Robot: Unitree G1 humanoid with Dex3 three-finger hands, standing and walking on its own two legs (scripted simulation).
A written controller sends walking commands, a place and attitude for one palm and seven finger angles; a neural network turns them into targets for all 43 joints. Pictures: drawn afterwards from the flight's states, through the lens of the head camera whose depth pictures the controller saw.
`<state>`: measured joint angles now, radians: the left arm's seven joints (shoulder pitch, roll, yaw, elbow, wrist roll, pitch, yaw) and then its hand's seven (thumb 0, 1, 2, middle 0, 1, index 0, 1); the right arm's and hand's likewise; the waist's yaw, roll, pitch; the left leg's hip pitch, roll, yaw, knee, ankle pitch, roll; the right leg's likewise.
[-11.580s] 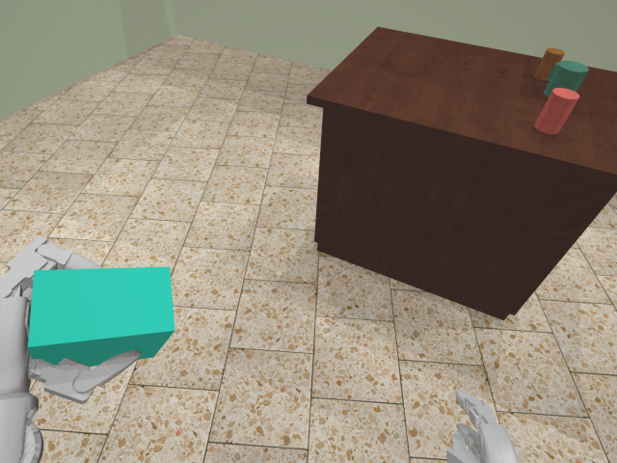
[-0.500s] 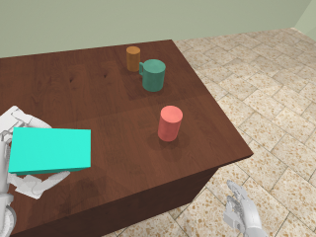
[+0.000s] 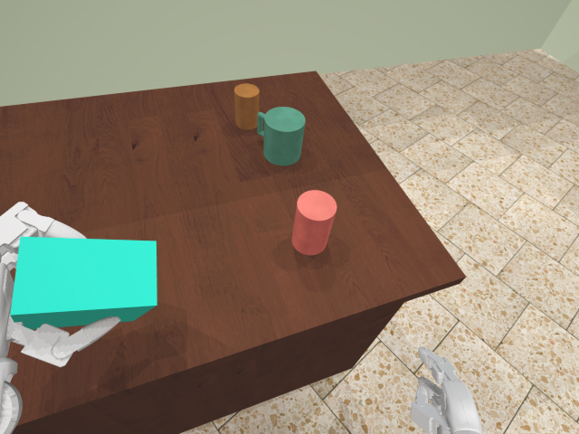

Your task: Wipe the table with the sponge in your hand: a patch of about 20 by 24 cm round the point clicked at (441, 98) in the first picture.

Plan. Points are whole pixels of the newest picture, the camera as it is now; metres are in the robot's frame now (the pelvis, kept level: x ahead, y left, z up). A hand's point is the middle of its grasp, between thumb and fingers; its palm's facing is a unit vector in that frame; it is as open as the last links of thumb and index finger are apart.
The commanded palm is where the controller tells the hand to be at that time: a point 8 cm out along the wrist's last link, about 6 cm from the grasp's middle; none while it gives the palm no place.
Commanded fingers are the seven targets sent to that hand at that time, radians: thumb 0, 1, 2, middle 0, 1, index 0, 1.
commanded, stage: come to a stop and stand still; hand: left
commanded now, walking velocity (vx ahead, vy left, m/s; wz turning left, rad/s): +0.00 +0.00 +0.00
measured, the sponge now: (105, 285) +0.23 +0.22 +0.13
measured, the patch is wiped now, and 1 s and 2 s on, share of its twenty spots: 0.00 0.00 0.00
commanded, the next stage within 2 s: look again from close up in 1.46 s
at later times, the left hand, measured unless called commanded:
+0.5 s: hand (16, 221) +0.24 +0.28 +0.21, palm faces +0.52 -0.76 -0.39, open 10.6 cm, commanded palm +0.15 +0.27 +0.17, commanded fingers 0.00 0.10 1.30 -1.20 -1.60 -1.20 -1.60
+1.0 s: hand (32, 316) +0.18 +0.26 +0.16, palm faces +0.36 -0.84 -0.41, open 10.6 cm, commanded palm +0.13 +0.29 +0.17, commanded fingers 0.00 0.10 1.30 -1.20 -1.60 -1.20 -1.60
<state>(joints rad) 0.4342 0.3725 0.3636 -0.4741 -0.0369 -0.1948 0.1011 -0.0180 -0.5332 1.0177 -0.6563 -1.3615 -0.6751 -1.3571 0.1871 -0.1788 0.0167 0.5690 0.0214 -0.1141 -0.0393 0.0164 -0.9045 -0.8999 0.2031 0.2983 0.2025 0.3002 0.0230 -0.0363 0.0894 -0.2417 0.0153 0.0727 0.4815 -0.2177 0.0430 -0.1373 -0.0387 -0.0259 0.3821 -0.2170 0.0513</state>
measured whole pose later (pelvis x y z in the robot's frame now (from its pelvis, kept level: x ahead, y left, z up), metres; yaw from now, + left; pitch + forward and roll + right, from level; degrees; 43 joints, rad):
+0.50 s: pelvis +0.00 -0.01 -0.01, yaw +1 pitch +1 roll -2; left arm 0.17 0.53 0.49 -0.37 -0.03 -0.30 0.12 -0.02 -0.53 1.02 -0.66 -1.36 -0.68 -1.35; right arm 0.22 -0.19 0.06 0.56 -0.02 -0.15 0.01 0.02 -0.90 -0.90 0.20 0.30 0.20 0.30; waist 0.04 -0.05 0.06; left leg -0.33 0.02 0.05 0.56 -0.25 0.03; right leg -0.23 -0.02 -0.03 0.49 -0.27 0.03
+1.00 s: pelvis -0.03 +0.01 -0.01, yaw +2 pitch -1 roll -2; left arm 0.45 0.41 0.39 -0.55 -0.04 -0.27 0.09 -0.02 -0.54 1.02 -0.66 -1.35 -0.69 -1.34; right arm 0.15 -0.19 0.02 0.57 0.02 -0.17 0.00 0.02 -0.91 -0.90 0.20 0.30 0.20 0.30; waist 0.04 -0.04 0.14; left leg -0.33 -0.01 0.05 0.54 -0.20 0.06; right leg -0.22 -0.05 -0.03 0.47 -0.23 0.06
